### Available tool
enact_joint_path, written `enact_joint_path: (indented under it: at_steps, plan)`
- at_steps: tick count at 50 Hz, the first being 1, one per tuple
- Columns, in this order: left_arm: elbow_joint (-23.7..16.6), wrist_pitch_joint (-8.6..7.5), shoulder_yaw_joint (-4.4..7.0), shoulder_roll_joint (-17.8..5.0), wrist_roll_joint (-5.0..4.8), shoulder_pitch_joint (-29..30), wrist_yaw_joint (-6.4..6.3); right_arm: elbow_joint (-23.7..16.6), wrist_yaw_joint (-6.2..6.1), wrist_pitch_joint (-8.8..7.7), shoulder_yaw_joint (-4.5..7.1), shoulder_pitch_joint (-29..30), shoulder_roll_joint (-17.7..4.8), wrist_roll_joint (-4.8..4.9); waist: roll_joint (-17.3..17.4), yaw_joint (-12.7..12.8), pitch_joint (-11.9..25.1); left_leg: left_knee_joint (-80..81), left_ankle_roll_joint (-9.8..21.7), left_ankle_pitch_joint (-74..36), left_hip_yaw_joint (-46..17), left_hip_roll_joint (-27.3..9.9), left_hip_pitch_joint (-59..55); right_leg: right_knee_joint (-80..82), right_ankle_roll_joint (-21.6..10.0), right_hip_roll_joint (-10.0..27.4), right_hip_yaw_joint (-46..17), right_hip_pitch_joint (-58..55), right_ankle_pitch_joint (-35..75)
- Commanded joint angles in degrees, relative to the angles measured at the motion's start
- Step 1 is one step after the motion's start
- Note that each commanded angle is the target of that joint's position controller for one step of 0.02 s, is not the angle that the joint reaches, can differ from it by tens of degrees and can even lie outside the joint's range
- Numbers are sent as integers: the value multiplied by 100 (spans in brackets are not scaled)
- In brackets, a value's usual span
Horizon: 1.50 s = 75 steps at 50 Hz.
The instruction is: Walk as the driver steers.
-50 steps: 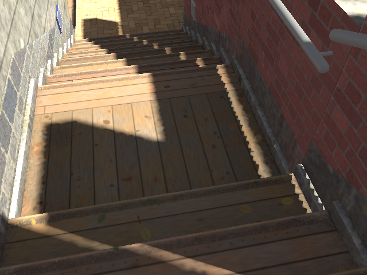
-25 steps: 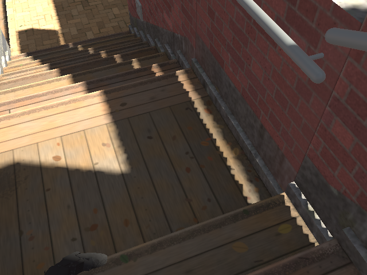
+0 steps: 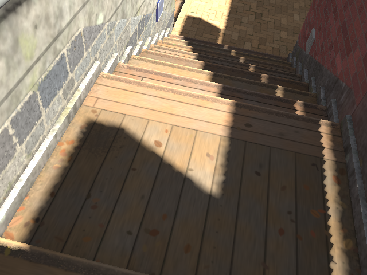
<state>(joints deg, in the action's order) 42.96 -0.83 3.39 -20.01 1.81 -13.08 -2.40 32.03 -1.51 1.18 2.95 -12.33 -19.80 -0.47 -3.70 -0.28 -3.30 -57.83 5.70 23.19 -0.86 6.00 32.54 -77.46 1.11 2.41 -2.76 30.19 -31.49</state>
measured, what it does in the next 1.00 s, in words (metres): steps on the spot, turning right: right foot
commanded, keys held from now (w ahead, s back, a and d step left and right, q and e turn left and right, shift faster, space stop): e+shift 0.60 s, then q+shift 0.40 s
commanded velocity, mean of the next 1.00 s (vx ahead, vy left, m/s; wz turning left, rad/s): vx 0.01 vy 0.00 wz -0.28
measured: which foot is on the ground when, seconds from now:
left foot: down 0.00-0.30, up 0.32-1.00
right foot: up 0.00-0.28, down 0.30-1.00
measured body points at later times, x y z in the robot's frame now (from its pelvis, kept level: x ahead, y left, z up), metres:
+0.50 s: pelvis +0.03 -0.09 +0.06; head +0.05 -0.13 +0.51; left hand +0.18 +0.15 -0.04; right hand +0.10 -0.40 -0.06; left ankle +0.07 +0.06 -0.58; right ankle +0.02 -0.15 -0.67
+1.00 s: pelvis +0.03 -0.09 +0.07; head +0.04 -0.09 +0.52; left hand +0.25 +0.09 -0.04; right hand +0.03 -0.37 -0.06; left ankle +0.00 +0.03 -0.64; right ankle +0.02 -0.15 -0.67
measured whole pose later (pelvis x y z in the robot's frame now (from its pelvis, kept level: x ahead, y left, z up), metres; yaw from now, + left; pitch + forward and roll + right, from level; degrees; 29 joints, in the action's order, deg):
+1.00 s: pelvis +0.03 -0.09 +0.07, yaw -18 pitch +1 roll +0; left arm 39.7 2.2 -0.1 -12.2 0.8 -10.6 -1.5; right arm 44.3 1.4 4.2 1.7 -16.0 -15.4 0.5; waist -0.4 -0.8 1.4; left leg -43.3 2.1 28.2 -4.0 4.1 15.4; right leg -24.0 -6.1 -8.9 -6.9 13.2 -11.1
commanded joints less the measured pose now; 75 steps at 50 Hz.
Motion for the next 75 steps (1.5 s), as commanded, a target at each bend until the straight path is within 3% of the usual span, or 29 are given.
enact_joint_path:
  at_steps: [1,3,6,9,11,13,14,15,16,17,18,21,24,31,38,40,43,49,53,55,56,57,58,59,61,65,67,72,75]
  plan:
    - [-689,231,-267,22,125,-511,-86,-288,-232,94,78,-11,-850,-25,1806,299,1503,3555,905,-3479,-4237,-2580,-1807,-1116,126,-411,-761,1444,436]
    - [-208,470,-108,-368,72,-570,-92,-6,-218,40,-116,557,-360,-134,939,477,849,2967,1070,-2538,-3199,-2425,-52,-349,149,-327,-852,278,801]
    - [-264,620,10,-326,16,-294,-14,208,-75,-109,-89,417,-438,-138,538,281,945,2194,1264,-4052,-2140,-2440,249,-806,-189,-432,-63,-304,1745]
    - [-554,554,-48,109,-78,229,96,546,-93,-11,-23,-237,-376,-159,493,-14,825,2068,1081,-3941,-1639,-2306,-1188,232,-414,-315,33,724,957]
    - [-640,556,-126,395,-223,269,220,746,-116,123,90,-380,-368,-185,1066,-172,719,2335,760,-3648,-1180,-2185,-1599,1797,-372,-165,258,225,-116]
    - [-552,584,-62,364,-270,-99,311,735,-92,183,129,-160,-249,-107,1107,0,826,2296,442,-2904,-741,-1998,-1251,2933,-475,-349,461,-869,6]
    - [-441,563,-39,429,-251,-519,356,767,-83,232,194,-101,-302,-52,725,236,860,1685,223,-2214,-345,-1756,-1074,3869,-499,-492,479,-1580,801]
    - [-344,517,48,130,-163,-714,380,699,-56,270,207,-132,-123,-34,-280,205,681,373,-155,-527,136,-1167,-273,4497,-748,-118,-810,-2095,2631]
    - [-463,438,167,-618,-226,-932,407,189,12,300,101,385,172,-68,-1424,194,423,-637,-557,1630,160,-253,1624,4814,-1481,1172,-3396,-2565,5888]
    - [-560,407,276,-876,-229,-1028,362,71,19,232,34,669,207,-144,-1173,433,761,-885,-584,1571,-506,-418,1559,5493,-1799,1448,-3994,-2452,5279]
    - [-660,425,253,-730,-166,-615,299,165,4,171,53,668,129,-75,-809,201,599,-967,-586,1013,-590,-436,1404,5580,-1877,1307,-3617,-2186,4201]
    - [-897,461,192,-366,-186,-44,179,496,11,192,129,461,6,-195,-69,-106,740,-1569,-686,-244,-287,-480,913,5067,-1559,574,-2438,-1934,5164]
    - [-786,480,256,-364,-373,-596,202,355,49,371,108,628,53,-206,139,71,824,-1327,-870,-149,-375,-515,1294,5202,-1219,361,-2475,-2642,5024]
    - [-1038,465,260,-462,-248,-323,91,456,123,192,59,539,-103,-293,-111,107,1004,-1299,-705,-1337,-275,-321,794,5334,-1124,182,-2674,-2410,4449]
    - [-899,322,-120,198,-132,-297,56,837,255,265,-45,23,-71,-48,-144,186,1004,-180,-683,-1273,-516,-603,-451,5987,-1176,496,-2699,-2262,3256]
    - [-805,263,-169,165,-104,-186,56,758,280,239,-109,390,22,-53,-151,327,598,753,-612,-719,-484,-387,-897,6261,-1022,401,-2186,-1868,2801]
    - [-789,222,-69,-305,-67,47,74,800,297,214,-6,235,-194,52,-327,263,460,891,-445,-159,-364,-99,-1347,6032,-1034,466,-1904,-1758,3699]
    - [-552,267,-16,-195,-76,-73,74,756,290,222,3,-112,-129,121,78,240,790,1468,-313,634,-276,-196,-925,5427,-1501,850,-1787,-2970,5118]
    - [-602,293,12,-179,-71,245,91,604,315,315,24,-141,-22,181,-134,81,839,2061,-195,500,-101,-76,-1377,5233,-1443,736,-1329,-2538,4372]
    - [-622,315,62,-292,-99,462,94,598,322,320,21,-423,66,85,-124,-163,849,2994,-31,-164,-137,19,-2015,4895,-1184,536,-1014,-2026,3652]
    - [-648,323,110,-347,-104,586,86,623,318,269,48,-730,-64,-33,273,-308,815,3298,166,-621,-844,-276,-2674,4157,-903,308,-780,-1251,3086]
    - [-826,349,97,-199,-36,591,95,561,301,191,184,-957,-678,-75,1403,-285,654,3649,568,-2458,-2774,-1651,-3406,2799,-417,-440,-30,306,952]
    - [-1139,347,21,-189,35,1045,77,491,305,175,337,-1064,-1227,24,1582,-336,195,3876,1221,-4066,-4002,-2355,-3174,2168,-108,-1000,72,1503,-669]
    - [-1038,316,29,-270,42,941,68,489,271,155,354,-1101,-1127,18,1147,-278,209,3802,1509,-4100,-3876,-2252,-3216,1556,3,-714,-275,1539,-481]
    - [-800,299,42,-333,-17,788,52,346,196,229,284,-530,-734,63,608,0,195,3532,1209,-4620,-2783,-1561,-3014,1183,176,-450,-211,1416,579]
    - [-653,381,33,-324,125,584,197,324,170,275,339,-665,-775,160,460,0,589,3140,686,-6035,-2451,-1040,-2859,687,240,-447,3,1014,1359]
    - [-472,373,33,-329,131,272,218,309,129,241,287,-574,-652,77,494,31,853,3035,631,-6284,-2352,-1080,-3010,455,99,-338,52,935,1827]
    - [-140,517,-10,-223,-53,29,196,557,9,98,-75,-631,38,-28,763,-60,766,3236,281,-5866,-2095,-1080,-2895,1232,39,-195,-203,241,1985]
    - [168,526,18,-283,-211,-116,157,819,-88,-8,-130,-700,-108,-129,869,-172,458,3330,192,-5898,-1980,-1360,-2887,1624,-77,-619,-945,-75,1784]
Keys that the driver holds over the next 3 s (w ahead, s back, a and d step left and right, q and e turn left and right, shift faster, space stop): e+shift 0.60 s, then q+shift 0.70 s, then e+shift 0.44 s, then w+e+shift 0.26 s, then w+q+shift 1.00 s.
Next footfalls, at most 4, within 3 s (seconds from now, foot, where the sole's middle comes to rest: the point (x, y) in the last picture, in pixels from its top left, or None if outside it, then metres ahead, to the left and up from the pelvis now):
0.30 right None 0.06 -0.16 -0.71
1.12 left None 0.03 0.01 -0.71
2.02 right None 0.04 -0.21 -0.71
2.48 left None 0.35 -0.27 -0.86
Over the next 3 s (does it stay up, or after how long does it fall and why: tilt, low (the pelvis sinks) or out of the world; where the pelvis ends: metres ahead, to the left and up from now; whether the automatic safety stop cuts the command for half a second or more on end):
stays up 0.68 -0.47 -0.27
